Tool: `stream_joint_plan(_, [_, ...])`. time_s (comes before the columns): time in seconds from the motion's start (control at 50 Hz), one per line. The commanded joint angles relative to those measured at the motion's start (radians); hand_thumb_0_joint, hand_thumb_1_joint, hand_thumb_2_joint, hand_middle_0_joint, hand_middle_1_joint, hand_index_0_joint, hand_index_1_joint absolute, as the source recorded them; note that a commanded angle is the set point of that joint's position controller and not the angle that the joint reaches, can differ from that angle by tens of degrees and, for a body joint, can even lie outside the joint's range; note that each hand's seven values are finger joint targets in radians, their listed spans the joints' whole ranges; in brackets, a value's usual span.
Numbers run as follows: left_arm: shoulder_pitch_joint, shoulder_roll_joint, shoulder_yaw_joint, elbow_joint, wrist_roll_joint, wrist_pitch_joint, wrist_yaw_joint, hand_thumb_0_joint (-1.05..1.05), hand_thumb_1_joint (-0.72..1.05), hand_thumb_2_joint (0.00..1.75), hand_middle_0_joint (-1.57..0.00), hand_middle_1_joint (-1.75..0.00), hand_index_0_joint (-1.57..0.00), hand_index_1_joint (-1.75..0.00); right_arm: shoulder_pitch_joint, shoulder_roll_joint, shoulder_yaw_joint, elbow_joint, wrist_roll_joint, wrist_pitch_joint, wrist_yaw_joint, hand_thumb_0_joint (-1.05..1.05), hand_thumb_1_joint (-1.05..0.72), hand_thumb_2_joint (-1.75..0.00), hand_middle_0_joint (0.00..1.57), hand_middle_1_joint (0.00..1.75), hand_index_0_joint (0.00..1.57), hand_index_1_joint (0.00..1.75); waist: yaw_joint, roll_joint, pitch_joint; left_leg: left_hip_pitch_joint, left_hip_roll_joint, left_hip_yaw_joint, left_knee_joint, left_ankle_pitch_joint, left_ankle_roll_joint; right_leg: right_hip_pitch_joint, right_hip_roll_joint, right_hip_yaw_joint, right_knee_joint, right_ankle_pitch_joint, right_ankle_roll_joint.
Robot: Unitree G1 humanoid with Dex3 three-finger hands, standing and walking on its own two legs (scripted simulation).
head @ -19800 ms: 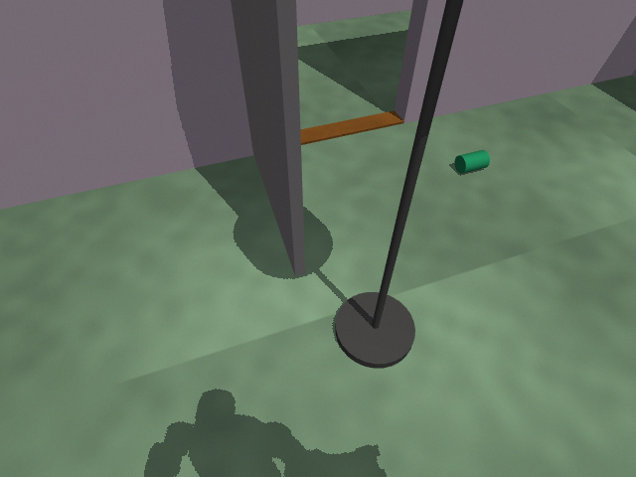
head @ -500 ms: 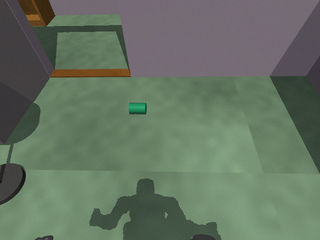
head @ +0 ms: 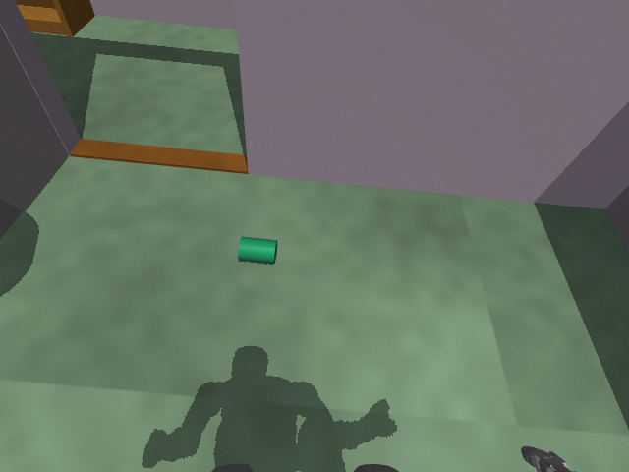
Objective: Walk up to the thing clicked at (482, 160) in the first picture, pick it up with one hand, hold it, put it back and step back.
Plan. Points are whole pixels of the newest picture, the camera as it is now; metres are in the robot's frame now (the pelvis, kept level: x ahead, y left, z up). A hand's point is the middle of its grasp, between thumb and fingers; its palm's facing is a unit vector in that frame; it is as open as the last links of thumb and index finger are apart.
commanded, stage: walk up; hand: left
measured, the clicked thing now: (258, 250) +0.95 +0.18 -0.71
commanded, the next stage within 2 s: none
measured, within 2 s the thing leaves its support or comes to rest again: neither
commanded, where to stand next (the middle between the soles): +0.57 -0.04 m, yaw +1 degrees
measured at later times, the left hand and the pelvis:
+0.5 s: hand (166, 382) +0.25 +0.22 -0.10, palm faces +0.00 -0.91 -0.41, open 7.4 cm; pelvis +0.20 -0.06 +0.01, yaw +1 degrees
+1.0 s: hand (174, 300) +0.40 +0.24 -0.13, palm faces -0.04 -0.94 -0.34, open 7.4 cm; pelvis +0.36 -0.03 +0.01, yaw +1 degrees
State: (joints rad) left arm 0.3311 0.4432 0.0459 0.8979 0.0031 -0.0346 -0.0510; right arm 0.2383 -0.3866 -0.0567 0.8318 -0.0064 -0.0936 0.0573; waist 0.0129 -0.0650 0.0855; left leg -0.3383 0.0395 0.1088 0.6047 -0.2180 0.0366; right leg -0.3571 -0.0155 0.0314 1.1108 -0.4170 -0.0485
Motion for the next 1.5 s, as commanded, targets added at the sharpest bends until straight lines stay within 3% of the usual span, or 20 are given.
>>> stream_joint_plan(0.0, [0.074,0.191,0.059,-0.055,0.002,-0.035,-0.002,0.0,0.9,0.9,-0.2,-0.3,-0.2,-0.3,0.055,-0.276,-0.077,-0.063,0.002,-0.019,-0.026,0.0,-0.9,-0.9,0.2,0.3,0.2,0.3,-0.012,0.21,-0.044,0.145,0.255,-0.276,-0.359,-0.081,0.179,-0.177,-0.097,0.016,-0.12,0.062,0.031])
stream_joint_plan(0.18, [-0.057,0.171,0.076,-0.074,0.011,-0.038,-0.035,0.0,0.9,0.9,-0.2,-0.3,-0.2,-0.3,0.027,-0.307,-0.081,-0.084,0.002,-0.014,-0.014,0.0,-0.9,-0.9,0.2,0.3,0.2,0.3,-0.015,0.197,-0.006,0.032,0.213,-0.168,-0.34,-0.241,0.155,-0.003,-0.076,-0.08,-0.476,0.245,0.035])
stream_joint_plan(0.26, [0.109,0.216,0.103,-0.022,0.016,-0.058,-0.013,0.0,0.9,0.9,-0.2,-0.3,-0.2,-0.3,0.055,-0.236,-0.05,-0.076,-0.006,0.002,-0.016,0.0,-0.9,-0.9,0.2,0.3,0.2,0.3,0.082,0.001,-0.101,-0.087,0.117,-0.064,0.057,-0.136,0.09,0.356,-0.025,-0.092,-0.599,0.129,0.007])
stream_joint_plan(0.3, [0.186,0.358,0.128,-0.033,0.011,-0.075,0.01,0.0,0.9,0.9,-0.2,-0.3,-0.2,-0.3,0.063,-0.195,-0.032,-0.094,0.002,0.006,-0.024,0.0,-0.9,-0.9,0.2,0.3,0.2,0.3,0.111,-0.253,-0.09,-0.392,-0.063,-0.051,0.531,-0.317,0.002,0.436,-0.411,0.609,-0.898,-0.09,-0.176])
stream_joint_plan(0.34, [0.071,0.312,0.11,-0.069,-0.013,-0.07,0.018,0.0,0.9,0.9,-0.2,-0.3,-0.2,-0.3,0.057,-0.26,-0.05,-0.047,0.009,0.017,-0.033,0.0,-0.9,-0.9,0.2,0.3,0.2,0.3,0.056,-0.039,-0.007,-0.344,0.03,-0.204,0.573,-0.224,0.001,0.276,-0.386,0.473,-0.868,0.01,-0.201])
stream_joint_plan(0.42, [-0.009,0.245,0.085,-0.096,-0.004,-0.074,0.023,0.0,0.9,0.9,-0.2,-0.3,-0.2,-0.3,0.133,-0.231,-0.053,0.011,0.005,0.026,-0.011,0.0,-0.9,-0.9,0.2,0.3,0.2,0.3,0.003,-0.108,-0.025,-0.207,0.052,-0.148,0.387,-0.112,-0.02,0.167,-0.264,0.144,-0.851,0.208,-0.169])
stream_joint_plan(0.58, [0.049,0.243,0.083,-0.119,0.0,-0.074,0.022,0.0,0.9,0.9,-0.2,-0.3,-0.2,-0.3,-0.033,-0.176,-0.05,-0.054,-0.012,0.018,0.014,0.0,-0.9,-0.9,0.2,0.3,0.2,0.3,0.05,-0.077,-0.039,-0.119,0.027,-0.056,0.026,0.048,-0.025,0.214,-0.244,0.011,-0.773,0.37,-0.155])
stream_joint_plan(0.66, [-0.006,0.241,0.067,-0.142,0.0,-0.062,0.025,0.0,0.9,0.9,-0.2,-0.3,-0.2,-0.3,0.053,-0.204,-0.07,-0.022,-0.011,0.01,0.01,0.0,-0.9,-0.9,0.2,0.3,0.2,0.3,-0.034,0.012,-0.057,0.171,-0.016,-0.017,-0.045,0.046,0.002,0.033,-0.232,-0.026,-0.635,0.264,-0.12])
stream_joint_plan(0.68, [0.01,0.201,0.05,-0.148,0.006,-0.061,0.025,0.0,0.9,0.9,-0.2,-0.3,-0.2,-0.3,0.151,-0.246,-0.086,0.008,-0.013,0.006,0.001,0.0,-0.9,-0.9,0.2,0.3,0.2,0.3,-0.084,0.112,-0.116,0.342,-0.022,-0.054,-0.062,-0.039,0.035,-0.047,-0.19,-0.057,-0.448,0.312,-0.095])
stream_joint_plan(0.72, [0.05,0.164,0.045,-0.146,-0.011,-0.05,0.032,0.0,0.9,0.9,-0.2,-0.3,-0.2,-0.3,0.253,-0.385,-0.123,-0.02,-0.006,-0.001,-0.017,0.0,-0.9,-0.9,0.2,0.3,0.2,0.3,-0.123,0.347,-0.158,0.477,0.372,-0.771,-0.373,-0.365,0.21,-0.352,0.044,-0.094,0.024,-0.119,-0.006])
stream_joint_plan(0.84, [0.13,0.189,0.054,-0.041,0.0,-0.032,0.019,0.0,0.9,0.9,-0.2,-0.3,-0.2,-0.3,0.05,-0.268,-0.073,-0.064,0.008,-0.004,-0.026,0.0,-0.9,-0.9,0.2,0.3,0.2,0.3,-0.004,0.216,-0.046,0.134,0.226,-0.294,-0.353,-0.089,0.167,-0.165,-0.095,0.0,-0.087,0.08,0.025])
stream_joint_plan(0.94, [0.016,0.167,0.057,-0.076,0.011,-0.036,0.002,0.0,0.9,0.9,-0.2,-0.3,-0.2,-0.3,0.087,-0.291,-0.076,-0.071,-0.001,0.0,-0.02,0.0,-0.9,-0.9,0.2,0.3,0.2,0.3,-0.04,0.228,-0.011,0.118,0.228,-0.262,-0.37,-0.151,0.207,-0.158,-0.098,-0.046,-0.311,0.119,0.048])
stream_joint_plan(1.08, [0.064,0.153,0.062,-0.026,0.014,-0.059,0.025,0.0,0.9,0.9,-0.2,-0.3,-0.2,-0.3,0.016,-0.255,-0.054,-0.095,0.002,0.036,-0.015,0.0,-0.9,-0.9,0.2,0.3,0.2,0.3,0.03,0.141,-0.042,-0.03,0.167,-0.165,-0.151,-0.127,0.133,0.16,-0.004,-0.106,-0.557,0.263,0.038])
stream_joint_plan(1.1, [0.082,0.182,0.07,-0.022,0.016,-0.068,0.035,0.0,0.9,0.9,-0.2,-0.3,-0.2,-0.3,0.048,-0.211,-0.037,-0.094,0.0,0.04,-0.019,0.0,-0.9,-0.9,0.2,0.3,0.2,0.3,0.036,0.069,-0.081,-0.063,0.127,-0.126,-0.028,-0.078,0.102,0.269,-0.006,-0.072,-0.615,0.214,0.024])
stream_joint_plan(1.12, [0.105,0.231,0.082,-0.022,0.024,-0.077,0.049,0.0,0.9,0.9,-0.2,-0.3,-0.2,-0.3,0.088,-0.132,-0.011,-0.088,0.009,0.04,-0.025,0.0,-0.9,-0.9,0.2,0.3,0.2,0.3,0.052,-0.131,-0.104,-0.135,0.043,-0.057,0.207,-0.112,0.046,0.322,-0.17,0.167,-0.745,0.168,-0.019])
stream_joint_plan(1.14, [0.097,0.298,0.087,-0.047,0.015,-0.082,0.057,0.0,0.9,0.9,-0.2,-0.3,-0.2,-0.3,0.116,-0.116,-0.001,-0.086,0.003,0.053,-0.028,0.0,-0.9,-0.9,0.2,0.3,0.2,0.3,0.03,-0.19,-0.086,-0.254,-0.055,-0.061,0.361,-0.307,-0.009,0.311,-0.379,0.521,-0.858,0.125,-0.113])
stream_joint_plan(1.16, [0.065,0.324,0.088,-0.052,0.003,-0.07,0.056,0.0,0.9,0.9,-0.2,-0.3,-0.2,-0.3,0.092,-0.226,-0.035,-0.065,-0.003,0.064,-0.045,0.0,-0.9,-0.9,0.2,0.3,0.2,0.3,0.035,-0.103,-0.058,-0.247,-0.017,-0.132,0.44,-0.365,-0.001,0.258,-0.421,0.558,-0.826,0.152,-0.217])
stream_joint_plan(1.34, [-0.067,0.212,0.047,-0.074,0.013,-0.051,0.073,0.0,0.9,0.9,-0.2,-0.3,-0.2,-0.3,0.059,-0.168,-0.025,0.042,0.002,0.087,-0.045,0.0,-0.9,-0.9,0.2,0.3,0.2,0.3,0.001,-0.126,-0.103,-0.034,0.009,-0.125,0.178,-0.156,-0.032,0.12,-0.232,0.076,-0.673,0.613,-0.136])
stream_joint_plan(1.44, [-0.172,0.19,0.023,-0.069,-0.006,-0.015,0.07,0.0,0.9,0.9,-0.2,-0.3,-0.2,-0.3,0.044,-0.193,-0.038,0.093,-0.003,0.076,-0.053,0.0,-0.9,-0.9,0.2,0.3,0.2,0.3,-0.041,-0.058,-0.11,0.186,-0.011,-0.092,-0.03,0.034,-0.01,-0.067,-0.209,0.058,-0.568,0.344,-0.083])
stream_joint_plan(1.48, [-0.136,0.123,0.003,-0.056,-0.017,-0.002,0.066,0.0,0.9,0.9,-0.2,-0.3,-0.2,-0.3,-0.037,-0.271,-0.045,0.071,-0.012,0.06,-0.057,0.0,-0.9,-0.9,0.2,0.3,0.2,0.3,0.002,0.144,-0.111,0.125,0.19,-0.392,-0.196,0.038,0.061,-0.077,-0.073,-0.011,-0.463,0.103,0.013])
